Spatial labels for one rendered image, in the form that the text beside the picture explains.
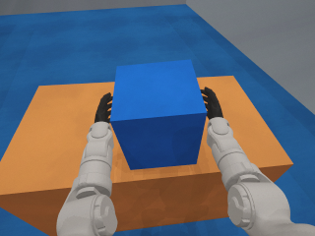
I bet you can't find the robot left forearm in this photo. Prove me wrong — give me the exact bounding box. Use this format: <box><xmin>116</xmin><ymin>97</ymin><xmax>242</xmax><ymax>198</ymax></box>
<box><xmin>56</xmin><ymin>121</ymin><xmax>114</xmax><ymax>236</ymax></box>

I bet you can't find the right robot hand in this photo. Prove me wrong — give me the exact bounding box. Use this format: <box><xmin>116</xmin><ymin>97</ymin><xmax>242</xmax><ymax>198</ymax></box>
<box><xmin>200</xmin><ymin>87</ymin><xmax>223</xmax><ymax>120</ymax></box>

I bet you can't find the robot right upper arm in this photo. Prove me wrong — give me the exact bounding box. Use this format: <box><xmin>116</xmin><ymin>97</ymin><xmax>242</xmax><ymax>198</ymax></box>
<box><xmin>227</xmin><ymin>182</ymin><xmax>315</xmax><ymax>236</ymax></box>

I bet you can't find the left robot hand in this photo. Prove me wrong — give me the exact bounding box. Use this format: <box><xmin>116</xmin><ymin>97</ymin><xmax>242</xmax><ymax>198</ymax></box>
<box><xmin>94</xmin><ymin>92</ymin><xmax>113</xmax><ymax>124</ymax></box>

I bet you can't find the robot left upper arm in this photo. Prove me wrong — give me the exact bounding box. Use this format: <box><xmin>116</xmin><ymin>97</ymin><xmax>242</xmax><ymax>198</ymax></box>
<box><xmin>57</xmin><ymin>194</ymin><xmax>118</xmax><ymax>236</ymax></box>

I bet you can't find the carton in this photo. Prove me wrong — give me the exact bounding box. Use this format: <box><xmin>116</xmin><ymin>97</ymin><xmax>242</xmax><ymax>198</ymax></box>
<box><xmin>109</xmin><ymin>59</ymin><xmax>208</xmax><ymax>170</ymax></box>

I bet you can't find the robot right forearm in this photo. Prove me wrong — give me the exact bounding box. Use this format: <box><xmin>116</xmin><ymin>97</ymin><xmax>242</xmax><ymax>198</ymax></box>
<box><xmin>206</xmin><ymin>117</ymin><xmax>290</xmax><ymax>217</ymax></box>

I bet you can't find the pedestal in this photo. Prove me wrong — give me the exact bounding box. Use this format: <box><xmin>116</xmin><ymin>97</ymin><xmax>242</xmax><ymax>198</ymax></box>
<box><xmin>0</xmin><ymin>76</ymin><xmax>293</xmax><ymax>236</ymax></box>

